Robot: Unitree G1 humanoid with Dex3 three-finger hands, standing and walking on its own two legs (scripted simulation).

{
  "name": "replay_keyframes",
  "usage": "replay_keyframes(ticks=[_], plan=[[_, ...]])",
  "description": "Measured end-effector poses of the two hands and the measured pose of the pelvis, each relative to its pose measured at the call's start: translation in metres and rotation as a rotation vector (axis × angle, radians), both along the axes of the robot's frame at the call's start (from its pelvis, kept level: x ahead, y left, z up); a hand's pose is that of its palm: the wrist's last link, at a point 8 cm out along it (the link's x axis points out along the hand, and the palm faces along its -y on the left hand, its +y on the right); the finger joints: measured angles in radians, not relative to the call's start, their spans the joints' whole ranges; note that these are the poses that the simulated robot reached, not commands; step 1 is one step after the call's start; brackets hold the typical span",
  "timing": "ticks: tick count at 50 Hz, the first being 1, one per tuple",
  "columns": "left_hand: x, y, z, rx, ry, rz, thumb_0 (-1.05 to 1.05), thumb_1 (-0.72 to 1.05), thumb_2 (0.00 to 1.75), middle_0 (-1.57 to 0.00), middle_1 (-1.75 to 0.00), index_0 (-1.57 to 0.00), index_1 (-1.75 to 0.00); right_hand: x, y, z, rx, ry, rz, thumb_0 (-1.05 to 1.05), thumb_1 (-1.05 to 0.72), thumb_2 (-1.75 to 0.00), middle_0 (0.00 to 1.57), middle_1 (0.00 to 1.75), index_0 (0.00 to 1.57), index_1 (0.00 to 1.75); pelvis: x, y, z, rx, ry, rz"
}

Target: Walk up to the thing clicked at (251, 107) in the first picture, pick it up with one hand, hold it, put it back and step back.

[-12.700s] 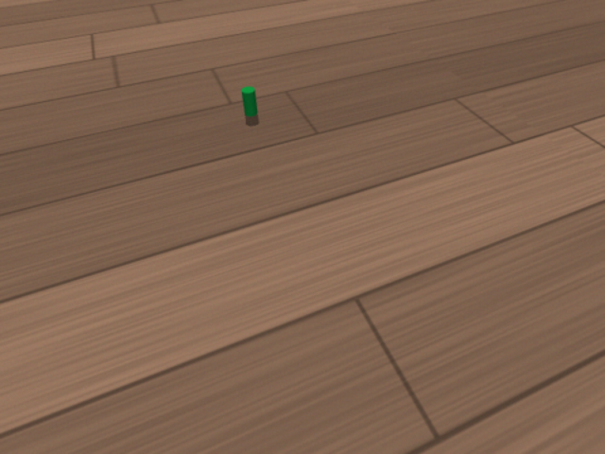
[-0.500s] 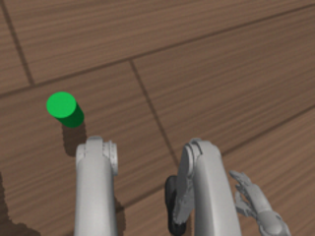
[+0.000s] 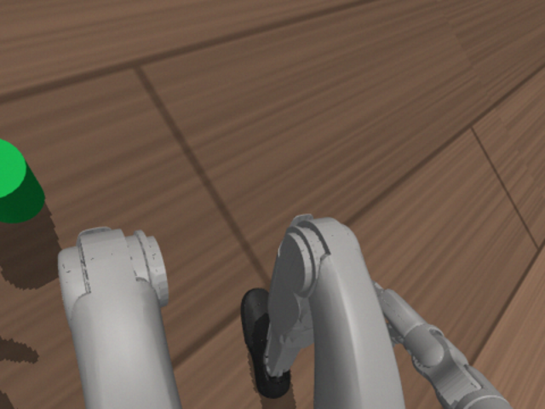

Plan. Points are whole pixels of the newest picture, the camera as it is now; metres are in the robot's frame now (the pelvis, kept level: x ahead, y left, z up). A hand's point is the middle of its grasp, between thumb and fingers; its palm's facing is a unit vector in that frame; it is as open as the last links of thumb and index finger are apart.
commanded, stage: close in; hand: left
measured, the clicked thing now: (1, 185) +0.40 +0.32 -0.21
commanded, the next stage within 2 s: close in 0.60 s
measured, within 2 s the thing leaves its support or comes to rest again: leaves its support in 1.84 s
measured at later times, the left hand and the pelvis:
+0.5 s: hand out of the picture +0.36 +0.32 -0.17, palm faces +0.36 -0.93 +0.03, open 17.6 cm; pelvis -0.01 +0.01 -0.01, yaw -2 degrees
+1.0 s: hand (1, 200) +0.38 +0.31 -0.18, palm faces +0.41 -0.91 +0.00, open 13.3 cm; pelvis -0.01 +0.01 -0.01, yaw -3 degrees
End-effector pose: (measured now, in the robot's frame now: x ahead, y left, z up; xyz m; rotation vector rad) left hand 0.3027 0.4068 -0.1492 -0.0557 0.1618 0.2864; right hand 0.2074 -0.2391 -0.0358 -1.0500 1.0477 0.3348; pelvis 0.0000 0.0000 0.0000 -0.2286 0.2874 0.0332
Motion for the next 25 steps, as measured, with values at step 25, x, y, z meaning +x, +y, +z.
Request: replay_keyframes(ticks=[25], plan=[[0.015, -0.046, -0.023, 0.029, -0.078, 0.085, -0.02, -0.60, 0.04, -0.05, -0.08, -0.06, -0.07, -0.024, 0.012, 0.006, -0.056, 0.069, 0.056, 0.00, -0.93, -0.90, 0.21, 0.30, 0.20, 0.30, -0.010, 0.007, -0.012, -0.045, -0.098, -0.016]])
